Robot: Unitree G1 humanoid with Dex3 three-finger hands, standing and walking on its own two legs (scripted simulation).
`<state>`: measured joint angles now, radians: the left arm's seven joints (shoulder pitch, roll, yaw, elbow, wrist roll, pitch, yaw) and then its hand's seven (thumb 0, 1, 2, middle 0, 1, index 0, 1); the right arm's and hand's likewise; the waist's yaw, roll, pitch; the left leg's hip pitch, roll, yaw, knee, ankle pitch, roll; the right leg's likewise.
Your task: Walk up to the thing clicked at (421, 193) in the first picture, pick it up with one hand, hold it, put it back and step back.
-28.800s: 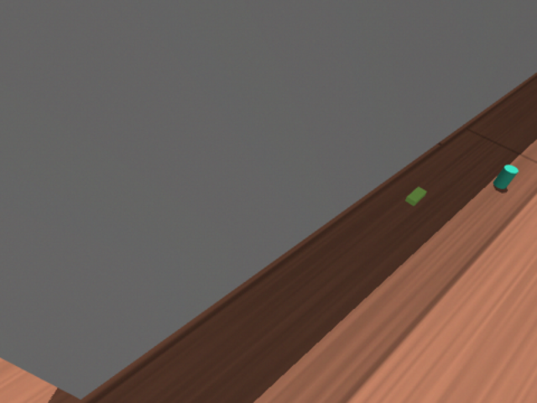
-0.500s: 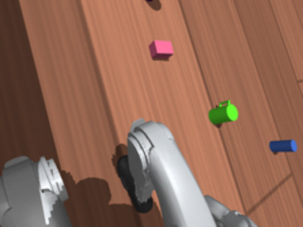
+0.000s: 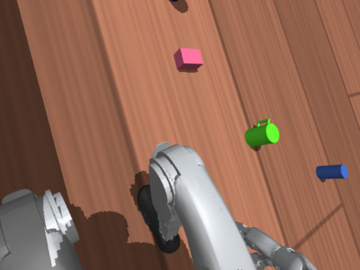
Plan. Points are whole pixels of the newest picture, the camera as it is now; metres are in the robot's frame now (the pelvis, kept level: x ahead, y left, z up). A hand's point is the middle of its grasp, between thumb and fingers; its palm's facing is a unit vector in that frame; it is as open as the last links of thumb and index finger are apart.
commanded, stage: close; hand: left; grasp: from above
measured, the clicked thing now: out of the picture +0.41 +0.31 -0.29
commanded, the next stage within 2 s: settle in 0.56 s
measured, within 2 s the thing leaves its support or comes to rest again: neither
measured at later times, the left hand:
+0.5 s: hand out of the picture +0.41 +0.30 -0.26, palm faces -0.43 -0.12 -0.89, open 9.4 cm
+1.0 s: hand out of the picture +0.42 +0.30 -0.25, palm faces -0.43 -0.16 -0.89, open 8.0 cm
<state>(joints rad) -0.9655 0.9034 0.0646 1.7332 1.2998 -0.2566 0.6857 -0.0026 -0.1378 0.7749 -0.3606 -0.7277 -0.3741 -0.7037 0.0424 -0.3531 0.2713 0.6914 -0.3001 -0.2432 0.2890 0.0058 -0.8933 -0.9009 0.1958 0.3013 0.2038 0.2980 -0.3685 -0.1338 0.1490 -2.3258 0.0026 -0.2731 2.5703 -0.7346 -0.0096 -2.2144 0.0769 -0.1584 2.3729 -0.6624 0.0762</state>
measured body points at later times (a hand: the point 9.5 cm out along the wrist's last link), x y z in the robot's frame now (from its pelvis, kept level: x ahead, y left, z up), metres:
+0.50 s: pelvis +0.00 +0.00 +0.00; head +0.25 +0.14 +0.34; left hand +0.43 +0.30 -0.21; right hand +0.08 -0.25 -0.05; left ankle +0.06 +0.12 -0.27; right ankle +0.12 -0.13 -0.27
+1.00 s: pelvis +0.00 +0.00 +0.00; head +0.25 +0.14 +0.34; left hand +0.43 +0.31 -0.20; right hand +0.07 -0.25 -0.06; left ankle +0.06 +0.12 -0.27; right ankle +0.12 -0.13 -0.27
